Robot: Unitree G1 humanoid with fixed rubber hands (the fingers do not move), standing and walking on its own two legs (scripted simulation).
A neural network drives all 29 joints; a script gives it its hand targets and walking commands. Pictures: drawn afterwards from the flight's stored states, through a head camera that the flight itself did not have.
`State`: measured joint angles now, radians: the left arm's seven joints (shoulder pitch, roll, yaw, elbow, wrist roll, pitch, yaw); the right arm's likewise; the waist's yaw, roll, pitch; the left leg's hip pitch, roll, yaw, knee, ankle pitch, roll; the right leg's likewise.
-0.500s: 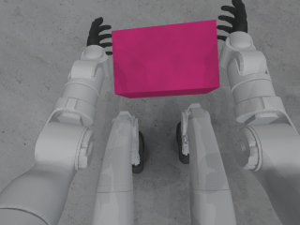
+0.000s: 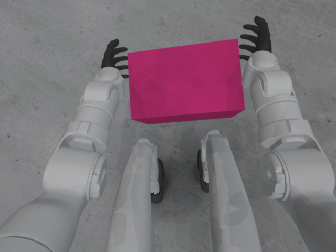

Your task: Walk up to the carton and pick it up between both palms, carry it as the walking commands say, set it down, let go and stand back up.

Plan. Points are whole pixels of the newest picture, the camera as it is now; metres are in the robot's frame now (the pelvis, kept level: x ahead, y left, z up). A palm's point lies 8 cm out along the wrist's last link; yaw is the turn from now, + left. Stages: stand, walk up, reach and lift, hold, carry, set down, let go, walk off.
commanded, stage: reach and lift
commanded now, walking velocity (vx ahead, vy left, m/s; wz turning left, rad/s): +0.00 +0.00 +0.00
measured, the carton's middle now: (185, 88) +0.45 -0.03 -0.14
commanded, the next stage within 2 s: none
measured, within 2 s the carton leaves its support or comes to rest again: neither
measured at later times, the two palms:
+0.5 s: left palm (95, 66) +0.45 +0.14 +0.03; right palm (273, 43) +0.45 -0.18 +0.05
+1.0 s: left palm (48, 26) +0.44 +0.14 +0.16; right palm (331, 1) +0.43 -0.18 +0.18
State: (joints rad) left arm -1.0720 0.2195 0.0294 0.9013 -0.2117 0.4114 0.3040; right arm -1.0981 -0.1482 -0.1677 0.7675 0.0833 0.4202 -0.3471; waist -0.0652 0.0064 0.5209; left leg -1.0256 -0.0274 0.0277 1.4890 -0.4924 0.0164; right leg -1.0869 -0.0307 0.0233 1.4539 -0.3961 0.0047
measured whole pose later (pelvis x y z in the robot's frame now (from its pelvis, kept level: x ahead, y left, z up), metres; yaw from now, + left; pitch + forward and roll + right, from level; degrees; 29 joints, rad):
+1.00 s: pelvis +0.05 +0.01 +0.11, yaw -1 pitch +1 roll +1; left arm -0.77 0.09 0.13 0.96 0.02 0.51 0.19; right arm -0.76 0.01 -0.38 0.82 -0.13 0.46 -0.24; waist -0.05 0.00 0.00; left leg -0.62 -0.03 0.03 0.97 -0.37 0.02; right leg -0.68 -0.03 0.02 0.95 -0.28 0.01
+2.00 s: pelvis +0.12 +0.01 +0.16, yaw -1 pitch -9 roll +0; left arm -0.50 -0.02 0.17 0.72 0.11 0.69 0.15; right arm -0.49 0.06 -0.37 0.59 -0.18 0.66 -0.16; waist -0.01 0.02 -0.04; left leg -0.13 -0.03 0.01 0.58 -0.30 0.03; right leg -0.19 -0.02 0.01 0.56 -0.23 0.03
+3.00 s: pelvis +0.10 +0.01 +0.16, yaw -1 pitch -10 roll +0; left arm -0.47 -0.02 0.17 0.72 0.11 0.69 0.17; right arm -0.46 0.08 -0.35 0.59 -0.20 0.67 -0.16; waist 0.01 0.01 -0.06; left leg -0.13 -0.03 0.01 0.57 -0.28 0.03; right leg -0.19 -0.02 0.01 0.56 -0.21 0.02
